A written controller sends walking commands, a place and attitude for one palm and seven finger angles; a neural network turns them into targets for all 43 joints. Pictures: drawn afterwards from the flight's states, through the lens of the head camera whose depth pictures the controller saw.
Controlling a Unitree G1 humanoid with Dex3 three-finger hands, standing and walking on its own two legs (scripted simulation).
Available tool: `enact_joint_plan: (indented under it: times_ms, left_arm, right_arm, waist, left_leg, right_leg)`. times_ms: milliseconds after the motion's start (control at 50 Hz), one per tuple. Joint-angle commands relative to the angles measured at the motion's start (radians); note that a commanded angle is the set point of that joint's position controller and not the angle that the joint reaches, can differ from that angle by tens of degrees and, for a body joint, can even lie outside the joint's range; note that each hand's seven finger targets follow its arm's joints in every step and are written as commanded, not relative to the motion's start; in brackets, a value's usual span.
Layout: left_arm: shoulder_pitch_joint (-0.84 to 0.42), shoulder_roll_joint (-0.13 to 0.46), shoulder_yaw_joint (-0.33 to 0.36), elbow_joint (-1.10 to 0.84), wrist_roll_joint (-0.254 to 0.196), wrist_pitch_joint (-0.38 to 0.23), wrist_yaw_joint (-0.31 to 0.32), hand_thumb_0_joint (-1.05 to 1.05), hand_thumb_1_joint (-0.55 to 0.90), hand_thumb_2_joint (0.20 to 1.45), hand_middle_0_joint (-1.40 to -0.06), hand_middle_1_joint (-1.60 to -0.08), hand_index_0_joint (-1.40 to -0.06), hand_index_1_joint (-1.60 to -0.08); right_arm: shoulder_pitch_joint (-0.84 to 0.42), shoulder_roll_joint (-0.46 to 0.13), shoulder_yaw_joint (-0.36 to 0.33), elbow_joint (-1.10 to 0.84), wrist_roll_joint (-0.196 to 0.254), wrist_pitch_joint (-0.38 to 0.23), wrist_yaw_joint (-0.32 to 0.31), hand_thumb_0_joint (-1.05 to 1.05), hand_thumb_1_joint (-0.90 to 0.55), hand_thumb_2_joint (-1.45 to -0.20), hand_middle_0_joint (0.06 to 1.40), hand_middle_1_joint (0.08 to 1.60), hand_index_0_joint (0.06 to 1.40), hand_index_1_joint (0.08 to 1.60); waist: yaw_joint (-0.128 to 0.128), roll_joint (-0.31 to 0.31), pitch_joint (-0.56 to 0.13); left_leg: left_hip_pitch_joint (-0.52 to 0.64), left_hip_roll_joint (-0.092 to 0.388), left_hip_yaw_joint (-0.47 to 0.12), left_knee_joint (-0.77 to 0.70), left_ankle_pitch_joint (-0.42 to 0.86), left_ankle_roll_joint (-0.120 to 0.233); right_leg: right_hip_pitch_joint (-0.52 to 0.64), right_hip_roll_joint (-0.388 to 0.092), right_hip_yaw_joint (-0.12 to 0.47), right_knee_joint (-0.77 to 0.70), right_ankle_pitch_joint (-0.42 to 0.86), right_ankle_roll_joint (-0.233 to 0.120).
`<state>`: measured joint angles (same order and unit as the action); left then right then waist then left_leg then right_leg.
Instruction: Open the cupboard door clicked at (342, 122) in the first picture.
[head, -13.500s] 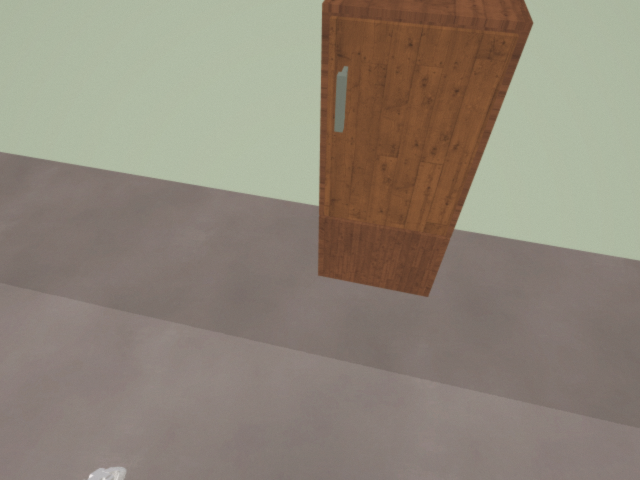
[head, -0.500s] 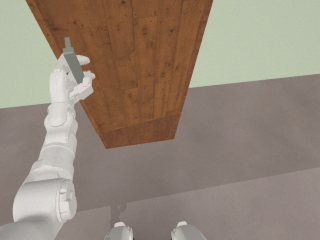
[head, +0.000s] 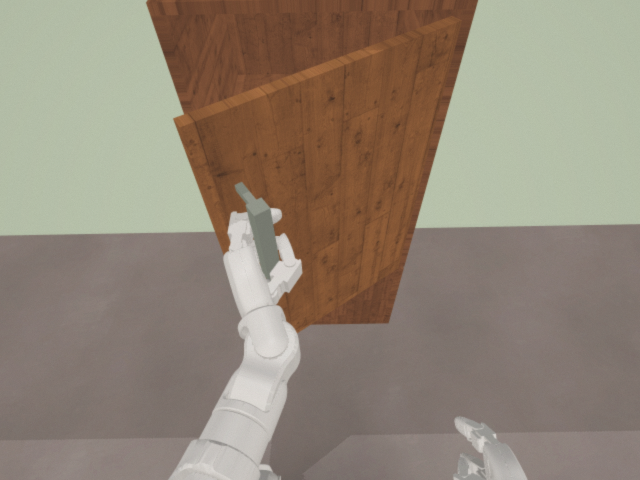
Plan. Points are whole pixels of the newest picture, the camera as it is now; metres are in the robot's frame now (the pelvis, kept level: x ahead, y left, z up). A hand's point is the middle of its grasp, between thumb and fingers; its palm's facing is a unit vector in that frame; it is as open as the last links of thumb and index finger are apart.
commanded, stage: pull the door open along its arc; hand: left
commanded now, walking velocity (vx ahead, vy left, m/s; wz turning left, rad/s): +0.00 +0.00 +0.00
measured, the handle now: (258, 234) +0.41 +0.09 +0.07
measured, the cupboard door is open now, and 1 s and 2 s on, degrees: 34 41 45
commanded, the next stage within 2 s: open thumb and fingers to let go in 0.22 s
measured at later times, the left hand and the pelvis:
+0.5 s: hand (312, 284) +0.34 +0.02 +0.07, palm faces +0.38 -0.92 -0.06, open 6.4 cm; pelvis +0.00 -0.04 +0.01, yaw +3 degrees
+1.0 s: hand (305, 289) +0.33 +0.03 +0.06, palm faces +0.34 -0.94 -0.05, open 14.3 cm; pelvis +0.00 -0.02 +0.00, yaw +2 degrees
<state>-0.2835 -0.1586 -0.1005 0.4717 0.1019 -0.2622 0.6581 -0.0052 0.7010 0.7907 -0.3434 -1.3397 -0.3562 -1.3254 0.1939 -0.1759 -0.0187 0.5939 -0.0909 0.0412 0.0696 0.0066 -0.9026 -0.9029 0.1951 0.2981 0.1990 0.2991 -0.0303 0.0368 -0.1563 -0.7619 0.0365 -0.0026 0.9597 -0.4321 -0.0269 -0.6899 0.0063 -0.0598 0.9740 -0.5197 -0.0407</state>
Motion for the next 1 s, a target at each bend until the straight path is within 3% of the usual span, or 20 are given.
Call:
enact_joint_plan:
  times_ms: [0, 80, 120, 180, 260, 300, 380, 460, 540, 560, 640, 700, 740, 860, 900, 980]
  left_arm:
    - [-0.184, -0.119, -0.097, -0.256, 0.027, -0.018, 0.007, 0.000, 0.900, 0.900, -0.400, -1.350, -0.400, -1.350]
    - [-0.042, -0.156, -0.150, -0.327, 0.001, 0.009, -0.018, 0.000, 0.900, 0.900, -0.400, -1.350, -0.400, -1.350]
    - [0.041, -0.184, -0.178, -0.378, -0.014, 0.023, -0.026, 0.000, 0.900, 0.900, -0.400, -1.350, -0.400, -1.350]
    - [0.160, -0.167, -0.178, -0.457, -0.022, 0.050, -0.031, 0.000, 0.900, 0.900, -0.400, -1.350, -0.400, -1.350]
    - [0.033, -0.122, -0.138, -0.414, -0.023, 0.067, -0.016, 0.000, 0.900, 0.900, -0.400, -1.350, -0.400, -1.350]
    - [-0.113, -0.056, -0.082, -0.387, -0.023, 0.054, -0.001, 0.000, 0.900, 0.900, -0.400, -1.350, -0.400, -1.350]
    - [-0.063, -0.102, -0.077, -0.342, -0.031, 0.040, 0.002, 0.000, 0.620, 0.780, -0.380, -1.320, -0.380, -1.320]
    - [-0.076, -0.108, -0.098, -0.352, -0.019, 0.019, -0.018, 0.000, 0.340, 0.660, -0.360, -1.290, -0.360, -1.290]
    - [-0.056, -0.091, -0.104, -0.373, -0.014, -0.003, -0.044, 0.000, 0.060, 0.540, -0.340, -1.260, -0.340, -1.260]
    - [-0.048, -0.094, -0.111, -0.387, -0.012, -0.006, -0.049, 0.000, -0.010, 0.510, -0.335, -1.253, -0.335, -1.253]
    - [-0.079, -0.094, -0.122, -0.391, -0.013, -0.018, -0.051, 0.000, -0.290, 0.390, -0.315, -1.222, -0.315, -1.222]
    - [-0.072, -0.096, -0.129, -0.416, -0.007, -0.025, -0.046, 0.000, -0.500, 0.300, -0.300, -1.200, -0.300, -1.200]
    - [-0.064, -0.108, -0.140, -0.408, -0.006, -0.024, -0.043, 0.000, -0.500, 0.300, -0.300, -1.200, -0.300, -1.200]
    - [-0.083, -0.109, -0.122, -0.364, -0.011, -0.002, -0.022, 0.000, -0.500, 0.300, -0.250, -0.900, -0.250, -0.900]
    - [-0.103, -0.112, -0.126, -0.372, -0.006, -0.001, -0.014, 0.000, -0.500, 0.300, -0.233, -0.800, -0.233, -0.800]
    - [-0.101, -0.147, -0.150, -0.336, 0.001, 0.009, -0.007, 0.000, -0.500, 0.300, -0.200, -0.600, -0.200, -0.600]
  right_arm:
    - [-0.030, -0.091, -0.033, -0.125, 0.009, -0.050, -0.017, 0.000, -0.900, -0.900, 0.200, 0.300, 0.200, 0.300]
    - [-0.054, -0.082, -0.022, -0.144, 0.018, -0.065, -0.014, 0.000, -0.900, -0.900, 0.200, 0.300, 0.200, 0.300]
    - [-0.074, -0.071, -0.016, -0.153, 0.023, -0.075, -0.010, 0.000, -0.900, -0.900, 0.200, 0.300, 0.200, 0.300]
    - [-0.094, -0.067, -0.008, -0.166, 0.029, -0.084, -0.008, 0.000, -0.900, -0.900, 0.200, 0.300, 0.200, 0.300]
    - [-0.103, -0.068, 0.001, -0.141, 0.026, -0.084, -0.027, 0.000, -0.900, -0.900, 0.200, 0.300, 0.200, 0.300]
    - [-0.107, -0.076, 0.002, -0.117, 0.025, -0.080, -0.042, 0.000, -0.900, -0.900, 0.200, 0.300, 0.200, 0.300]
    - [-0.113, -0.068, -0.003, -0.116, 0.019, -0.086, -0.042, 0.000, -0.900, -0.900, 0.200, 0.300, 0.200, 0.300]
    - [-0.086, -0.073, -0.012, -0.113, 0.015, -0.085, -0.041, 0.000, -0.900, -0.900, 0.200, 0.300, 0.200, 0.300]
    - [-0.062, -0.081, -0.022, -0.119, 0.017, -0.078, -0.042, 0.000, -0.900, -0.900, 0.200, 0.300, 0.200, 0.300]
    - [-0.057, -0.081, -0.025, -0.120, 0.019, -0.075, -0.042, 0.000, -0.900, -0.900, 0.200, 0.300, 0.200, 0.300]
    - [-0.060, -0.083, -0.024, -0.121, 0.022, -0.076, -0.046, 0.000, -0.900, -0.900, 0.200, 0.300, 0.200, 0.300]
    - [-0.057, -0.081, -0.028, -0.123, 0.020, -0.082, -0.049, 0.000, -0.900, -0.900, 0.200, 0.300, 0.200, 0.300]
    - [-0.055, -0.080, -0.026, -0.124, 0.022, -0.087, -0.048, 0.000, -0.900, -0.900, 0.200, 0.300, 0.200, 0.300]
    - [-0.063, -0.082, -0.022, -0.119, 0.021, -0.089, -0.052, 0.000, -0.900, -0.900, 0.200, 0.300, 0.200, 0.300]
    - [-0.063, -0.083, -0.023, -0.119, 0.019, -0.091, -0.049, 0.000, -0.900, -0.900, 0.200, 0.300, 0.200, 0.300]
    - [-0.067, -0.082, -0.024, -0.118, 0.020, -0.099, -0.039, 0.000, -0.900, -0.900, 0.200, 0.300, 0.200, 0.300]
  waist:
    - [-0.008, -0.110, -0.280]
    - [0.004, -0.150, -0.276]
    - [0.013, -0.135, -0.265]
    - [0.035, -0.139, -0.254]
    - [0.010, -0.159, -0.166]
    - [-0.009, -0.168, -0.144]
    - [0.021, -0.178, -0.205]
    - [0.001, -0.177, -0.231]
    - [-0.002, -0.182, -0.263]
    - [-0.001, -0.159, -0.269]
    - [-0.012, -0.158, -0.239]
    - [-0.009, -0.158, -0.271]
    - [-0.011, -0.163, -0.259]
    - [-0.007, -0.169, -0.235]
    - [-0.002, -0.129, -0.255]
    - [-0.001, -0.119, -0.243]
  left_leg:
    - [0.225, -0.038, 0.018, -0.088, 0.286, 0.032]
    - [0.231, -0.043, 0.010, -0.098, 0.283, 0.029]
    - [0.243, -0.048, 0.011, -0.102, 0.283, 0.027]
    - [0.247, -0.053, 0.008, -0.110, 0.282, 0.022]
    - [0.212, -0.064, -0.002, -0.100, 0.212, 0.021]
    - [0.191, -0.065, -0.011, -0.093, 0.185, 0.025]
    - [0.184, -0.068, -0.016, -0.092, 0.213, 0.023]
    - [0.178, -0.067, -0.014, -0.077, 0.232, 0.024]
    - [0.176, -0.064, -0.014, -0.073, 0.258, 0.026]
    - [0.186, -0.062, -0.013, -0.073, 0.265, 0.025]
    - [0.183, -0.061, -0.017, -0.069, 0.238, 0.030]
    - [0.193, -0.057, -0.018, -0.064, 0.257, 0.031]
    - [0.191, -0.057, -0.016, -0.064, 0.253, 0.031]
    - [0.188, -0.057, -0.011, -0.075, 0.230, 0.030]
    - [0.200, -0.055, -0.008, -0.075, 0.244, 0.031]
    - [0.211, -0.049, -0.010, -0.076, 0.256, 0.030]
  right_leg:
    - [0.151, 0.002, 0.015, -0.182, 0.451, 0.018]
    - [0.210, -0.015, 0.027, -0.205, 0.516, 0.031]
    - [0.230, -0.024, 0.030, -0.216, 0.548, 0.036]
    - [0.270, -0.035, 0.043, -0.237, 0.570, 0.040]
    - [0.215, -0.057, 0.083, -0.281, 0.487, 0.057]
    - [0.186, -0.069, 0.112, -0.295, 0.437, 0.064]
    - [0.223, -0.071, 0.107, -0.266, 0.503, 0.063]
    - [0.231, -0.081, 0.119, -0.248, 0.603, 0.077]
    - [0.256, -0.083, 0.118, -0.223, 0.693, 0.080]
    - [0.253, -0.080, 0.110, -0.216, 0.694, 0.075]
    - [0.213, -0.075, 0.105, -0.224, 0.612, 0.072]
    - [0.214, -0.067, 0.092, -0.205, 0.618, 0.064]
    - [0.201, -0.063, 0.082, -0.204, 0.599, 0.063]
    - [0.179, -0.051, 0.068, -0.217, 0.505, 0.054]
    - [0.169, -0.043, 0.055, -0.202, 0.493, 0.045]
    - [0.142, -0.025, 0.024, -0.186, 0.452, 0.029]
